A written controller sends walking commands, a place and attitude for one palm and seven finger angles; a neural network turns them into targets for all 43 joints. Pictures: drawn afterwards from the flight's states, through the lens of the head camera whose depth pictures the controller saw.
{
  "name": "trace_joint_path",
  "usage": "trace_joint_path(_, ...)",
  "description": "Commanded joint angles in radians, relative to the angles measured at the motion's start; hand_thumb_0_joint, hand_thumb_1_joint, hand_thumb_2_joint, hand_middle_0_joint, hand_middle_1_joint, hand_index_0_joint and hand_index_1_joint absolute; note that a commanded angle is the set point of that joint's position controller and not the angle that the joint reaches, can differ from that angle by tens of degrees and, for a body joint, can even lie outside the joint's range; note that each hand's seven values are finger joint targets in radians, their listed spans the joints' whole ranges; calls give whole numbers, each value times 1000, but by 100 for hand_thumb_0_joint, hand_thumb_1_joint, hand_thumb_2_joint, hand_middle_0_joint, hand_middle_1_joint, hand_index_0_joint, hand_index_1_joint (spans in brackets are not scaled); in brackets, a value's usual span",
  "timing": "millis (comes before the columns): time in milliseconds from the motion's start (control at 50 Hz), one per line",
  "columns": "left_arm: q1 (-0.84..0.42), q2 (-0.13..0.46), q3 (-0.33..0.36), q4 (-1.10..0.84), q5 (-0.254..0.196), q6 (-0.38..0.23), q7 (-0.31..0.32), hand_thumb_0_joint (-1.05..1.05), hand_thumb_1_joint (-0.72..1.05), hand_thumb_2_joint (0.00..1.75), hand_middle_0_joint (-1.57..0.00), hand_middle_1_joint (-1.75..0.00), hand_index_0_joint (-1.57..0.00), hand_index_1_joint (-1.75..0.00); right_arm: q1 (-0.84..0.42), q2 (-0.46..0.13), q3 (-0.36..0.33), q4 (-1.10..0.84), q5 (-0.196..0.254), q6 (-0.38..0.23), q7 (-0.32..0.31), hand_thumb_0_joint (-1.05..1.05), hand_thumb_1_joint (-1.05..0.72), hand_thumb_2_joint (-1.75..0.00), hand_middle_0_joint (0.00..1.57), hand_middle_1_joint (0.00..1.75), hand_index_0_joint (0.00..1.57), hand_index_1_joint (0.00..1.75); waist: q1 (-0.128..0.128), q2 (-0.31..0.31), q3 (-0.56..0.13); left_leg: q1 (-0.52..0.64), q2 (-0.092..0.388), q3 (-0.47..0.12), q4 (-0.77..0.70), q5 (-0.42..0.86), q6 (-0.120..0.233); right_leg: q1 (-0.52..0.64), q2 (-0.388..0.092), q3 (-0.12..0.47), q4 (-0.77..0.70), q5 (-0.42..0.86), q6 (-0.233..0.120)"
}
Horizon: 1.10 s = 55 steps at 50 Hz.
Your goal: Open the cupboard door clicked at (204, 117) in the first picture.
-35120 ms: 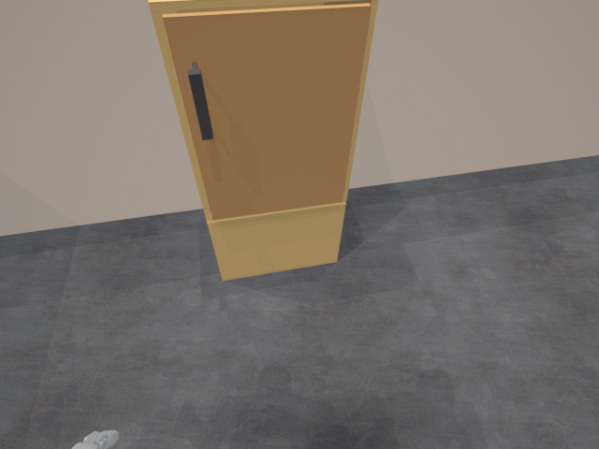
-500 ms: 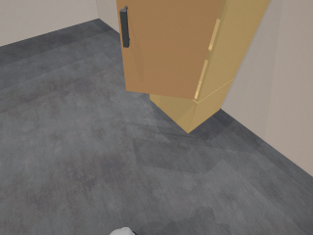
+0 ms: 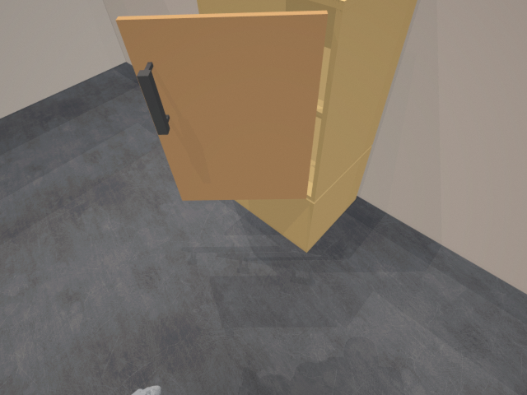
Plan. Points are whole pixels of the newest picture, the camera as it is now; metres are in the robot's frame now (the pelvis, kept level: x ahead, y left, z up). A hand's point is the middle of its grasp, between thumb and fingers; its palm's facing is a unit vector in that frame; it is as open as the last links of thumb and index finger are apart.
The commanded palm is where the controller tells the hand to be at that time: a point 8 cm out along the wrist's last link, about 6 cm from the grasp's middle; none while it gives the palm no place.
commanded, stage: take the last steps up to it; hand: left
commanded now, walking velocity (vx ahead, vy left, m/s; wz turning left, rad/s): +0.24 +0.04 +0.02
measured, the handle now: (156, 99) +0.73 +0.29 +0.04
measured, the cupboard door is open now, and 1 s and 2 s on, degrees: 42 42 42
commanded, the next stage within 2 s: come to a stop and stand still in 0.20 s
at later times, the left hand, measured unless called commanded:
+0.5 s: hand (145, 385) +0.17 +0.23 -0.18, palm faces +0.05 -0.99 -0.14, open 7.3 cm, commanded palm none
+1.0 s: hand (176, 350) +0.22 +0.18 -0.16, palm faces -0.01 -0.97 -0.25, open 7.3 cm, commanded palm none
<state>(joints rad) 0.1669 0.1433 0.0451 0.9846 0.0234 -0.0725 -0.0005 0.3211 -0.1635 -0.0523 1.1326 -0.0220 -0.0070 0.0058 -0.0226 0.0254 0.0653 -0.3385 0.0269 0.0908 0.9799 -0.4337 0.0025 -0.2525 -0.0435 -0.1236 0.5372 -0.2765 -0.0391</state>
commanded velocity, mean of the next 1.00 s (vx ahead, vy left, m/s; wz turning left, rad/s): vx -0.04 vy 0.02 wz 0.00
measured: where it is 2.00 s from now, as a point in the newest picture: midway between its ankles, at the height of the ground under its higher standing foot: outside the picture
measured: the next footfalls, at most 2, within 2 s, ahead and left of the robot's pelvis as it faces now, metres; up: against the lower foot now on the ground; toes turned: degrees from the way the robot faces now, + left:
left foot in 0.26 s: +0.23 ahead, +0.15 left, +0.00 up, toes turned +8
right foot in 0.78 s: +0.17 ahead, -0.11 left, +0.00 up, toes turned -4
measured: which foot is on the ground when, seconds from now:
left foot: up 0.00-0.24, down 0.26-0.78, up 0.80-1.00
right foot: down 0.00-0.28, up 0.30-0.76, down 0.78-1.00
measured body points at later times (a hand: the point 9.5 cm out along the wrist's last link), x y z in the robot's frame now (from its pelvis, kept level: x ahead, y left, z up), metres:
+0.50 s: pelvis +0.15 +0.06 +0.00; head +0.19 +0.09 +0.45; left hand +0.17 +0.28 -0.17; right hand +0.23 -0.17 -0.14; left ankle +0.19 +0.14 -0.74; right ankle +0.13 -0.08 -0.68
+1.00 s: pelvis +0.15 +0.00 +0.01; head +0.18 -0.02 +0.45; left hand +0.22 +0.23 -0.14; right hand +0.17 -0.25 -0.16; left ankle +0.13 +0.13 -0.69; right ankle +0.13 -0.11 -0.74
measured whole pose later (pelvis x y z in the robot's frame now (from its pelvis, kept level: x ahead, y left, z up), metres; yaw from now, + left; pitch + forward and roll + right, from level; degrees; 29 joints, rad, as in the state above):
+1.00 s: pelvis +0.15 +0.00 +0.01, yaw -1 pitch +0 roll +2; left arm 0.18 0.16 0.02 1.00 0.02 0.00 0.03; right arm 0.20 -0.21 -0.07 1.06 -0.01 0.07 -0.01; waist -0.01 0.01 0.08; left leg -0.36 -0.01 0.03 0.88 -0.47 -0.06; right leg -0.18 -0.05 -0.04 0.49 -0.29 -0.02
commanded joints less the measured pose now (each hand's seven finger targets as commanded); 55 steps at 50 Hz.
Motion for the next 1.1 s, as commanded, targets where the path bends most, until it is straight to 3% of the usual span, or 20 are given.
trace_joint_path(0,164,115,24,29,-6,-10,16,0,90,90,-20,-30,-20,-30,-55,-33,-4,-92,-1,-26,4,0,-90,-90,20,30,20,30,34,-139,-40,-246,79,-57,25,121,-36,199,-256,185,-307,351,-113)
trace_joint_path(140,191,155,24,86,-2,-8,11,0,90,90,-20,-30,-20,-30,-141,-17,3,-122,3,-31,19,0,-90,-90,20,30,20,30,50,-165,-19,-112,28,20,-322,190,-32,174,-233,119,-275,356,-98)
trace_joint_path(200,166,159,24,97,-8,7,10,0,90,90,-20,-30,-20,-30,-65,-55,1,-97,-2,-43,12,0,-90,-90,20,30,20,30,-5,-116,-21,126,-10,52,-487,278,-16,67,-189,83,-169,277,-57)
trace_joint_path(220,171,140,19,93,-9,12,9,0,90,90,-20,-30,-20,-30,25,-102,-9,-70,-5,-51,3,0,-90,-90,20,30,20,30,-45,-31,-70,283,25,4,-530,315,3,-1,-150,52,-10,273,-33)
trace_joint_path(240,205,99,13,77,-13,15,6,0,90,90,-20,-30,-20,-30,137,-200,-32,-51,-18,-56,-10,0,-90,-90,20,30,20,30,-76,177,-154,453,229,-244,-550,418,94,-162,-40,-23,231,15,14)
trace_joint_path(260,172,76,1,39,-15,16,4,0,90,90,-20,-30,-20,-30,203,-257,-42,-49,-15,-43,-22,0,-90,-90,20,30,20,30,-91,260,-175,466,384,-436,-643,481,197,-270,26,-15,489,-347,27)
trace_joint_path(280,133,81,2,38,-8,23,14,0,90,90,-20,-30,-20,-30,160,-233,-33,-52,-12,-40,-32,0,-90,-90,20,30,20,30,-80,219,-161,379,391,-438,-685,435,203,-294,-3,74,623,-330,14)
trace_joint_path(320,134,60,0,68,-13,37,15,0,90,90,-20,-30,-20,-30,-8,-143,-2,-103,-6,-41,-44,0,-90,-90,20,30,20,30,-5,103,-57,156,336,-298,-702,584,179,-236,-71,145,602,-189,35)
trace_joint_path(380,219,47,-5,106,-16,80,19,0,90,90,-20,-30,-20,-30,-102,-124,19,-113,3,-42,-60,0,-90,-90,20,30,20,30,53,61,-101,119,287,-126,-665,898,146,-86,-61,125,414,-138,72)
trace_joint_path(460,177,95,19,54,-3,122,24,0,90,90,-20,-30,-20,-30,-78,-165,-11,-111,4,-5,-72,0,-90,-90,20,30,20,30,26,34,-101,147,331,-158,-636,903,178,-150,-22,113,460,-158,75)
trace_joint_path(540,118,94,33,-2,-1,137,22,0,90,90,-20,-30,-20,-30,-91,-182,-28,-124,-3,8,-71,0,-90,-90,20,30,20,30,22,115,-110,171,330,-147,-623,840,181,-217,-5,136,516,-158,81)
trace_joint_path(680,73,86,18,-49,-8,112,23,0,90,90,-20,-30,-20,-30,-84,-197,-43,-136,-8,18,-51,0,-90,-90,20,30,20,30,16,166,-145,181,286,-162,-570,763,149,-44,16,70,130,-121,56)
trace_joint_path(720,133,114,21,-31,-7,96,28,0,90,90,-20,-30,-20,-30,-85,-186,-44,-141,4,24,-40,0,-90,-90,20,30,20,30,44,98,-166,118,219,-126,-497,577,86,112,7,62,-102,102,53)
trace_joint_path(740,133,172,26,-33,1,81,35,0,90,90,-20,-30,-20,-30,-70,-134,-39,-146,14,24,-31,0,-90,-90,20,30,20,30,40,-62,-167,39,135,-65,-395,370,20,176,-121,200,-184,288,18)
trace_joint_path(760,103,233,28,-34,5,69,39,0,90,90,-20,-30,-20,-30,-80,-66,-20,-167,18,30,-20,0,-90,-90,20,30,20,30,27,-254,-113,-57,12,3,-312,-21,-36,143,-301,352,-211,487,-67)
trace_joint_path(780,98,245,19,-36,2,65,39,0,90,90,-20,-30,-20,-30,-124,-77,-17,-179,15,45,-19,0,-90,-90,20,30,20,30,52,-206,-93,-40,-6,-50,-199,-146,-39,67,-361,351,-214,611,-131)
trace_joint_path(820,58,220,15,-22,-2,56,44,0,90,90,-20,-30,-20,-30,-116,-95,-17,-150,11,57,-26,0,-90,-90,20,30,20,30,30,-282,-100,-103,-2,-96,-73,-122,-47,158,-295,319,-145,822,-140)
trace_joint_path(860,57,219,19,-20,-7,57,45,0,90,90,-20,-30,-20,-30,-106,-110,-19,-132,16,55,-22,0,-90,-90,20,30,20,30,35,-232,-110,-123,-8,-91,-40,-67,-59,225,-267,259,-121,892,-119)
trace_joint_path(1000,107,238,38,-4,2,62,46,0,90,90,-20,-30,-20,-30,-156,-93,-14,-153,16,53,-13,0,-90,-90,20,30,20,30,74,-196,-64,-82,-23,-74,-196,-35,-64,209,-279,282,-162,653,-132)
trace_joint_path(1080,81,238,37,2,2,66,42,0,90,90,-20,-30,-20,-30,-106,-86,-10,-145,16,42,-14,0,-90,-90,20,30,20,30,46,-213,-84,58,-42,-44,-416,72,-54,139,-243,271,-146,496,-99)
